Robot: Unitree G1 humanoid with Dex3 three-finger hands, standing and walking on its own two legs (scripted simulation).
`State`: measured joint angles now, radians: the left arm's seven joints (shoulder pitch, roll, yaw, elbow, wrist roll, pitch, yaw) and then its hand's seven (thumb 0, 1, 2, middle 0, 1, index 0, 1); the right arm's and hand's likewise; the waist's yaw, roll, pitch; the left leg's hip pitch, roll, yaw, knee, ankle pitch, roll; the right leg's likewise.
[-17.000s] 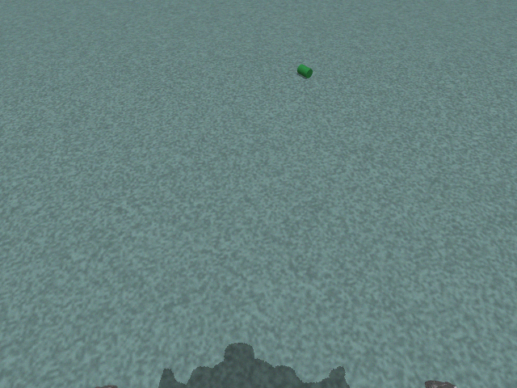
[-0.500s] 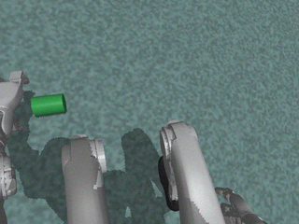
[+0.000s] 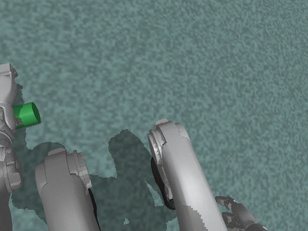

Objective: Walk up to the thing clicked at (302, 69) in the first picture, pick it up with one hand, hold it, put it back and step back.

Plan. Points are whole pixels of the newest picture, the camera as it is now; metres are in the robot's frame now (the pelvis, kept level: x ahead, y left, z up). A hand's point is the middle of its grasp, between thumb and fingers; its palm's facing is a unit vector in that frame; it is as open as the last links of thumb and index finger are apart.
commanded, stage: close in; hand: left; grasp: from above
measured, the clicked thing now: (19, 116) +0.45 +0.29 -0.29
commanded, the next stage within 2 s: rest palm in 0.20 s
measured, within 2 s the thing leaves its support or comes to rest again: neither
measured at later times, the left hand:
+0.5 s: hand (7, 121) +0.42 +0.29 -0.21, palm faces -0.42 -0.11 -0.90, open 13.7 cm
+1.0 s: hand (10, 117) +0.44 +0.30 -0.25, palm faces -0.45 -0.15 -0.88, open 13.6 cm
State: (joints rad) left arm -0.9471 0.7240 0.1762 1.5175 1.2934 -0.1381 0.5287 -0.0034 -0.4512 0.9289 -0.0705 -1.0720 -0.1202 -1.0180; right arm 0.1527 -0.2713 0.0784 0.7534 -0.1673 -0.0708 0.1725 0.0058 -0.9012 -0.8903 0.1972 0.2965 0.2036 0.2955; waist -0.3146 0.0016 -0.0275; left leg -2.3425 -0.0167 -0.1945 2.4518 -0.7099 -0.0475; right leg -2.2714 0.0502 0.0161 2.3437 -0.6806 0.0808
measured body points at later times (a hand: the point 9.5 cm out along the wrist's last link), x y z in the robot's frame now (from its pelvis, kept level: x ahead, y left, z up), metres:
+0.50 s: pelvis +0.00 +0.00 -0.01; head +0.22 +0.11 +0.36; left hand +0.44 +0.29 -0.16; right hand +0.09 -0.28 -0.09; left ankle +0.07 +0.14 -0.29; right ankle +0.10 -0.15 -0.28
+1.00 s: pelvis +0.00 +0.01 -0.03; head +0.26 +0.10 +0.33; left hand +0.46 +0.30 -0.20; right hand +0.03 -0.25 -0.11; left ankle +0.07 +0.14 -0.29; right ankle +0.10 -0.15 -0.28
